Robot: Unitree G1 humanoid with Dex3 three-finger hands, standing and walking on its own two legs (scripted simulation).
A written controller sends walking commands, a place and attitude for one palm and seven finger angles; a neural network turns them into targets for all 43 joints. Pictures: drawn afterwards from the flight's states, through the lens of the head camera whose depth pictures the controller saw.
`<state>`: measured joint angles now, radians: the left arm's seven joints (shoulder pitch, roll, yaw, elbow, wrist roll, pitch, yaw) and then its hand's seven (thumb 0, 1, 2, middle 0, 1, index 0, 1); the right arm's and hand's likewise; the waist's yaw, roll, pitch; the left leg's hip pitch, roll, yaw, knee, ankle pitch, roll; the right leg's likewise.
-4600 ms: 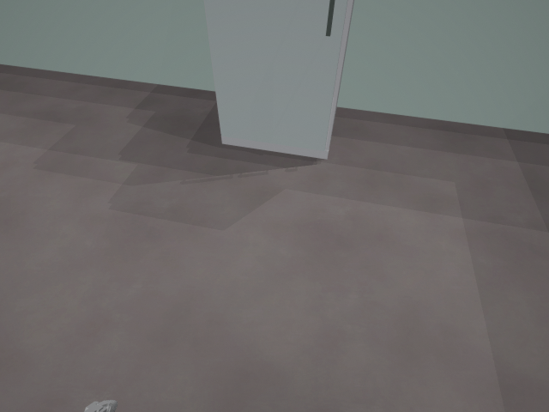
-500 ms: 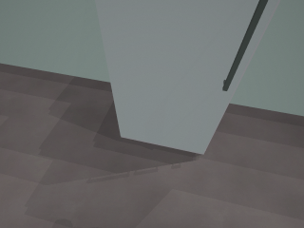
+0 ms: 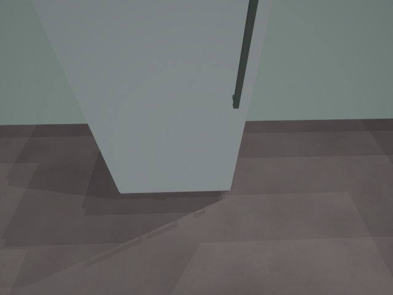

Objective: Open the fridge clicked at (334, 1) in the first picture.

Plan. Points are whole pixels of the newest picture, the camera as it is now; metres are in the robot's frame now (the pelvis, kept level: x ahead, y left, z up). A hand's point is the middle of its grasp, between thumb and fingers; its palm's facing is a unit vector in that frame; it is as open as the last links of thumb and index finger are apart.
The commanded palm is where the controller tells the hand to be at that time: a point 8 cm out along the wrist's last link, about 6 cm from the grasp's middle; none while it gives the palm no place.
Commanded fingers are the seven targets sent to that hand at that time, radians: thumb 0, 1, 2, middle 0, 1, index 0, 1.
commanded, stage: take the last steps up to it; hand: right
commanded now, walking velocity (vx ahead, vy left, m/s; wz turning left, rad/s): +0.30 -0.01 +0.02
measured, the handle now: (244, 43) +0.72 -0.14 +0.16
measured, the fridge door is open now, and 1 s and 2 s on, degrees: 0 0 0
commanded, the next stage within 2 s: come to a stop and stand still in 0.64 s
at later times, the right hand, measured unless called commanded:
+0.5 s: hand (265, 254) +0.25 -0.18 -0.18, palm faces -0.03 +0.97 -0.23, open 7.3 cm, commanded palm none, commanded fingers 0.00 -0.90 -0.90 0.20 0.30 0.20 0.30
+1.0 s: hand (268, 258) +0.25 -0.19 -0.19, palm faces +0.04 +0.99 -0.14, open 7.3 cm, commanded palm none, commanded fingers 0.00 -0.90 -0.90 0.20 0.30 0.20 0.30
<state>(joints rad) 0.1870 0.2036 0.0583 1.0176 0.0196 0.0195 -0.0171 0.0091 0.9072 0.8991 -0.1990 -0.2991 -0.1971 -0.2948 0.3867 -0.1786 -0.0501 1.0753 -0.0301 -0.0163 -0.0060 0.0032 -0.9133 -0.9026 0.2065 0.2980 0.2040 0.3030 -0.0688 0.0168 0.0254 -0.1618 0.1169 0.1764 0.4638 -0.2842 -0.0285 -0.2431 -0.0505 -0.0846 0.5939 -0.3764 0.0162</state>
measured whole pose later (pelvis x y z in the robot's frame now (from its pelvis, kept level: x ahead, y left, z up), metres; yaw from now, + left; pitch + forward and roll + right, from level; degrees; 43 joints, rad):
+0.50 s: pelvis +0.14 +0.01 -0.02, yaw +2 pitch -2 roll -1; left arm 0.44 0.14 0.04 1.17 0.02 -0.03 0.02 0.01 0.91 0.90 -0.20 -0.30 -0.20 -0.30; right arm 0.13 -0.19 -0.06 1.00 -0.02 -0.05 0.02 0.00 -0.91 -0.90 0.20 0.30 0.20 0.30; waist 0.03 -0.02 0.09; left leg -0.41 0.06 0.13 0.64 -0.18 0.04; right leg -0.04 -0.06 -0.10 0.70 -0.52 0.01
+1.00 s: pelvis +0.25 -0.02 +0.00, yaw +3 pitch -2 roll +1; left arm 0.15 0.13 0.03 1.05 0.01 -0.02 0.05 0.00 0.94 0.90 -0.20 -0.30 -0.20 -0.30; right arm 0.28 -0.17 -0.03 1.11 -0.01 0.04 -0.02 0.00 -0.92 -0.90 0.20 0.30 0.20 0.30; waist -0.04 0.06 0.05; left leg -0.23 0.05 0.08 0.67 -0.43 -0.03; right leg -0.27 -0.05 -0.13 0.49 -0.20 -0.03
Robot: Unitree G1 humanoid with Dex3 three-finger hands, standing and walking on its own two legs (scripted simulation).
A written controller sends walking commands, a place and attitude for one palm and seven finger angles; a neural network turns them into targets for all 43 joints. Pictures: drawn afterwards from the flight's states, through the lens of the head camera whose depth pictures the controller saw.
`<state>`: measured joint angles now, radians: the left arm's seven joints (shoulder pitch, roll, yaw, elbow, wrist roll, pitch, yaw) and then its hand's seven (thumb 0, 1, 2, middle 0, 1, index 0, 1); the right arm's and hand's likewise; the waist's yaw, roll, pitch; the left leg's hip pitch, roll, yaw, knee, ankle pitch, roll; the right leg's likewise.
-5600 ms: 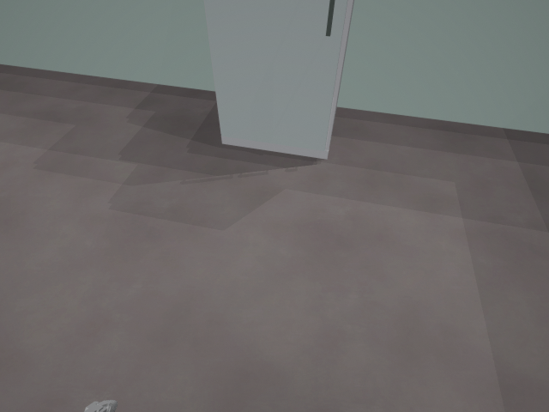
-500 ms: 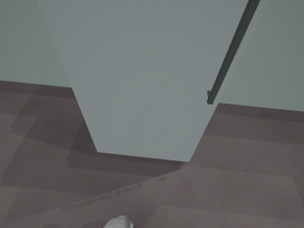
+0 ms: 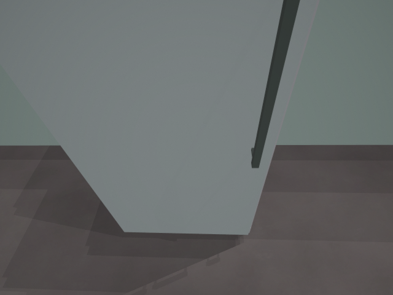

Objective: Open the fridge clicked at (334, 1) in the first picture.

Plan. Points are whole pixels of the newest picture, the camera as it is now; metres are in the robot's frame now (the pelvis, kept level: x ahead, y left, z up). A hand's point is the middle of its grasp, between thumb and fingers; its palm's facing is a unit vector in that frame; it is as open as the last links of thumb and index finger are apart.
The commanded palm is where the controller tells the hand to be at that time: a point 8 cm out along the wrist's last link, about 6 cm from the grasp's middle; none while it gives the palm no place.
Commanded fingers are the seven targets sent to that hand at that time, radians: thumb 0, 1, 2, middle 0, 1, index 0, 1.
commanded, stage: come to a stop and stand still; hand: right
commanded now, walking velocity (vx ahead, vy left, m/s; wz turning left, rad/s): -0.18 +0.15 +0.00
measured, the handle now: (267, 96) +0.46 -0.14 +0.17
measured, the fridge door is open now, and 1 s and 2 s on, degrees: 0 0 0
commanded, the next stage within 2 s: look again from close up in 1.24 s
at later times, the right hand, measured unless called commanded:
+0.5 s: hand out of the picture -0.01 -0.11 -0.15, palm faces +0.05 +0.97 -0.25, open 7.3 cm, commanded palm none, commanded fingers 0.00 -0.90 -0.90 0.20 0.30 0.20 0.30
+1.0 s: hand out of the picture -0.06 -0.17 -0.18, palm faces +0.06 +0.98 -0.19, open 7.3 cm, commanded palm none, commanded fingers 0.00 -0.90 -0.90 0.20 0.30 0.20 0.30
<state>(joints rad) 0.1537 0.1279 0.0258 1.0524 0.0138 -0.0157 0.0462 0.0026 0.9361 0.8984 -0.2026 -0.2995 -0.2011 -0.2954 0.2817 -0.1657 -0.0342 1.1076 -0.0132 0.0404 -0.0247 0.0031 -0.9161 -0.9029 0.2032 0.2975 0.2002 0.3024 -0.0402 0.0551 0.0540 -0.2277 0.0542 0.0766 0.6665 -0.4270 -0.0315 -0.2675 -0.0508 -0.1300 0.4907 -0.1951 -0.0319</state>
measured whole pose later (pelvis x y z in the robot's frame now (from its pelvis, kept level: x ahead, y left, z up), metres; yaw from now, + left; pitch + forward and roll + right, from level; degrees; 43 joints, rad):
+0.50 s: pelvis -0.04 +0.07 +0.01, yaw +1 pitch +0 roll -2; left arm 0.29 0.21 0.07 1.08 0.02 0.05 0.00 0.01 0.91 0.90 -0.20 -0.30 -0.20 -0.29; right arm 0.27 -0.14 -0.03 1.04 -0.02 0.01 -0.02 0.01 -0.93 -0.90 0.21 0.30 0.20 0.30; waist -0.01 -0.03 0.00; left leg -0.19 0.06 0.05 0.42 -0.22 0.01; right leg -0.38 -0.03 -0.04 0.86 -0.32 0.04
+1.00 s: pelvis -0.05 +0.01 +0.00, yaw +0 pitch -2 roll +0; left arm 0.19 0.16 0.02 1.07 0.00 -0.01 0.03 0.00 0.94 0.90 -0.20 -0.30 -0.20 -0.30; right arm 0.26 -0.18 -0.02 1.14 -0.02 0.03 -0.03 0.00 -0.91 -0.90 0.20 0.30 0.20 0.30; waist -0.04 0.03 0.04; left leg -0.18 0.11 0.03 0.43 -0.21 -0.08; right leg -0.14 -0.01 -0.08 0.44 -0.28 -0.02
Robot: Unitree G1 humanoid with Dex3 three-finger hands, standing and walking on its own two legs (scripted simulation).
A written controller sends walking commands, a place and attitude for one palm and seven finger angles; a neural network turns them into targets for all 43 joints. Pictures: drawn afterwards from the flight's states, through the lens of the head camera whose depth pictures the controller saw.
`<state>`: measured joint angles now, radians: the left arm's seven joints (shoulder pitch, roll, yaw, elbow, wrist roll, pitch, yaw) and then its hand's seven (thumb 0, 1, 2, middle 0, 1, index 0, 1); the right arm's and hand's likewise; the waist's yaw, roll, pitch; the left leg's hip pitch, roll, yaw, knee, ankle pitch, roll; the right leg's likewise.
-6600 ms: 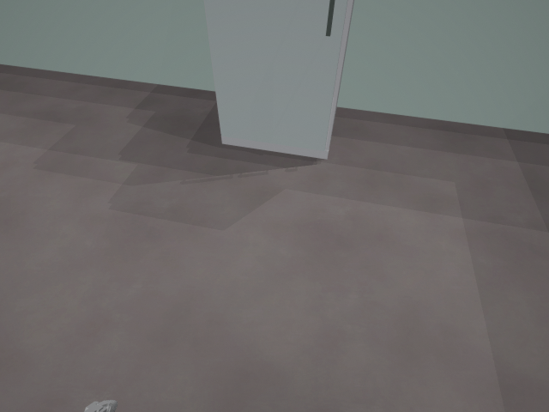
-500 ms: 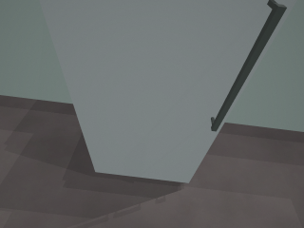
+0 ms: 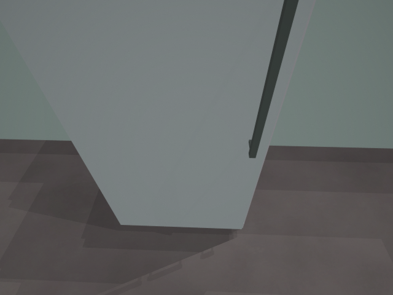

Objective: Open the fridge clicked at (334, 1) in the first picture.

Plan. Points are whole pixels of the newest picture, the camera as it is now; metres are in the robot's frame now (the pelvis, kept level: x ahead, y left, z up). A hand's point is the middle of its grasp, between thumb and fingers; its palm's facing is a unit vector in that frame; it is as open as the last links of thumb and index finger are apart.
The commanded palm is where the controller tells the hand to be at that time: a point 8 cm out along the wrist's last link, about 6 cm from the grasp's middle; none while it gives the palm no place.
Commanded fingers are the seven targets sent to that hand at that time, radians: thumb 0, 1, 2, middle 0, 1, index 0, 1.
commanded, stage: come to a stop and stand still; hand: right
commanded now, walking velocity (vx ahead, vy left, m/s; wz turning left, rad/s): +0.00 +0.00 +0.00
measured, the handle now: (266, 88) +0.51 -0.14 +0.16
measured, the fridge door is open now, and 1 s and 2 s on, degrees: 0 0 0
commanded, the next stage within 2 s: look again from close up in 0.24 s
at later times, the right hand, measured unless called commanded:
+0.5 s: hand out of the picture +0.01 -0.17 -0.17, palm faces +0.04 +0.97 -0.24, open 7.3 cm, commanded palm none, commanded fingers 0.00 -0.90 -0.90 0.20 0.30 0.20 0.30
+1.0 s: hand out of the picture -0.08 -0.13 -0.18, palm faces +0.08 +0.98 -0.16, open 7.3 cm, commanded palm none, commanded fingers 0.00 -0.90 -0.90 0.20 0.30 0.20 0.30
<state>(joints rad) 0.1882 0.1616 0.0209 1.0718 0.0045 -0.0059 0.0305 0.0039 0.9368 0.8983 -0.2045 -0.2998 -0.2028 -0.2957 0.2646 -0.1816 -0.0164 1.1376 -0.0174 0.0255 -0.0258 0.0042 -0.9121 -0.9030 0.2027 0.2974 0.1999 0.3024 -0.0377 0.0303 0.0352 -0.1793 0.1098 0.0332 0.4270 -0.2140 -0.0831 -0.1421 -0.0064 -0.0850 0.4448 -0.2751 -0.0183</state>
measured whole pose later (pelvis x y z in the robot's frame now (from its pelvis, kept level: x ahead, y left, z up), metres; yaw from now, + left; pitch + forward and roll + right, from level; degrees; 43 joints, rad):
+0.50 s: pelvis -0.02 +0.02 -0.01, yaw -1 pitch -4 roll -1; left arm 0.32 0.17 0.01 1.04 0.01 0.00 0.02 0.01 0.92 0.90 -0.20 -0.30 -0.20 -0.30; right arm 0.26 -0.18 0.00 1.07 -0.02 0.01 -0.03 0.00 -0.91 -0.90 0.20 0.30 0.20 0.30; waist 0.01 -0.02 0.00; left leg -0.22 0.10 0.05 0.54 -0.26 -0.05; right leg -0.17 -0.02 -0.06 0.54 -0.29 0.00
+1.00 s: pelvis -0.05 +0.03 -0.01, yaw -2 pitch -3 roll +0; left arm 0.39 0.13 0.01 1.08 0.01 0.00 0.02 0.01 0.91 0.90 -0.20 -0.30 -0.20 -0.30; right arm 0.36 -0.15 -0.01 1.08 -0.02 0.01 -0.03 0.00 -0.91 -0.90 0.20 0.30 0.20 0.30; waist -0.01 0.02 0.01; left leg -0.27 0.08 0.07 0.49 -0.18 -0.03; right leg -0.24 -0.04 -0.04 0.51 -0.22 0.02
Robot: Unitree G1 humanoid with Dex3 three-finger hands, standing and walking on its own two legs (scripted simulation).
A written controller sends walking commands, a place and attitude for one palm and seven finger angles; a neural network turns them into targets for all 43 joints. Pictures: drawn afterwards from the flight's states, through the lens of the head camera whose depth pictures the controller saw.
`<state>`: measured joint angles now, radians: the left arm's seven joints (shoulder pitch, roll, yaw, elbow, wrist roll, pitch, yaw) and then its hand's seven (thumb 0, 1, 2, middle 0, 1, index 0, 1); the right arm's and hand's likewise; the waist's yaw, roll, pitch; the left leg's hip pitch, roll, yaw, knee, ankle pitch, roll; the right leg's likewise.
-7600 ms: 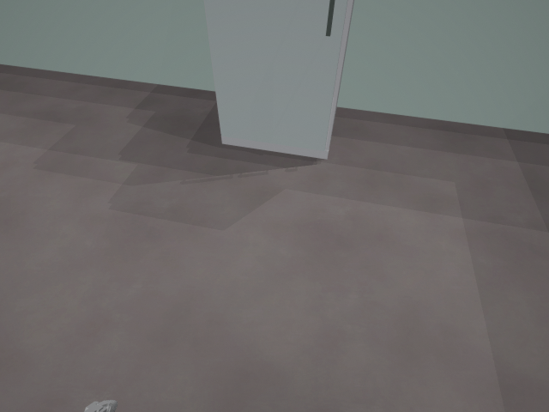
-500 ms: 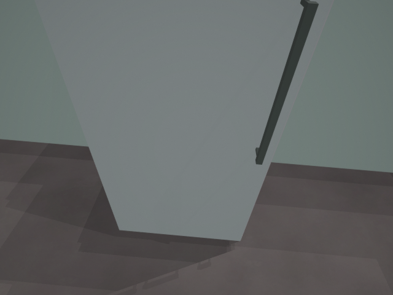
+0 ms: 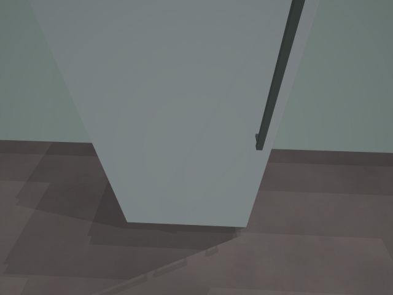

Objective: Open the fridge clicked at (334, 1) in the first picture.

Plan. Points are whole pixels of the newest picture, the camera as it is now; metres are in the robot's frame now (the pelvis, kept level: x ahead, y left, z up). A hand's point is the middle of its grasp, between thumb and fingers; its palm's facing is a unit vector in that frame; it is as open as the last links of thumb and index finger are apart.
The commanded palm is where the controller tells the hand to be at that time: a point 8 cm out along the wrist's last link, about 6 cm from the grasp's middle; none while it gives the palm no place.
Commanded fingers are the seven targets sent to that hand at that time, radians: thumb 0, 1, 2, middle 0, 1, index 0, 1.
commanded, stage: look again from close up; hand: right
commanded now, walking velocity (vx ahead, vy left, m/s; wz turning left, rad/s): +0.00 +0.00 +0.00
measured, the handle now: (273, 83) +0.57 -0.16 +0.17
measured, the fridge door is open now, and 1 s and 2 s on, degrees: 0 0 0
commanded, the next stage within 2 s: shuffle to correct the standing spot in 1.60 s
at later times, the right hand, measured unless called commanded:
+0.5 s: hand out of the picture -0.01 -0.16 -0.18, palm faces +0.06 +0.99 -0.16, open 7.3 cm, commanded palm none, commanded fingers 0.00 -0.90 -0.90 0.20 0.30 0.20 0.30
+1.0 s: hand out of the picture +0.02 -0.16 -0.17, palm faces +0.05 +0.98 -0.17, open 7.3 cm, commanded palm none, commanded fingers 0.00 -0.90 -0.90 0.20 0.30 0.20 0.30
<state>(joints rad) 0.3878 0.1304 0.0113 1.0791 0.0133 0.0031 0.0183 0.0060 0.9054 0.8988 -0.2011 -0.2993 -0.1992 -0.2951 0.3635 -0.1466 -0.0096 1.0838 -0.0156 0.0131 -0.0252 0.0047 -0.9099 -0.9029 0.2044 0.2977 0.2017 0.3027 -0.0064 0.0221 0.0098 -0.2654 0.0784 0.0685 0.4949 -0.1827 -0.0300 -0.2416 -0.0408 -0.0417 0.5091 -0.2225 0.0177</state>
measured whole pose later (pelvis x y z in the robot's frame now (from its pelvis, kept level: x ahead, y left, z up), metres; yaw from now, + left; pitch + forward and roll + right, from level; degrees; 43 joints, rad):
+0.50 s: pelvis +0.01 -0.01 +0.00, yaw +0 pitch -2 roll +0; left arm 0.33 0.12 0.02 1.08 0.01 -0.01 0.02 0.01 0.91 0.90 -0.20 -0.30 -0.20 -0.30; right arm 0.34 -0.13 -0.02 1.07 -0.02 0.00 -0.03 0.00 -0.91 -0.90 0.20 0.30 0.20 0.30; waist -0.01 0.02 0.02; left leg -0.26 0.09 0.06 0.48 -0.18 -0.04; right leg -0.24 -0.03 -0.05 0.50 -0.22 0.01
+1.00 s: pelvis +0.02 +0.00 +0.00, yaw +0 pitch -2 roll +0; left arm 0.32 0.12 0.01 1.10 0.01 -0.01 0.02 0.01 0.91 0.90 -0.20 -0.30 -0.20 -0.30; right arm 0.31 -0.13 -0.02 1.08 -0.02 0.00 -0.03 0.00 -0.91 -0.90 0.20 0.30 0.20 0.30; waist -0.01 0.01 0.04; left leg -0.23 0.08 0.06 0.47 -0.20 -0.04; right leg -0.20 -0.04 -0.05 0.47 -0.23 0.02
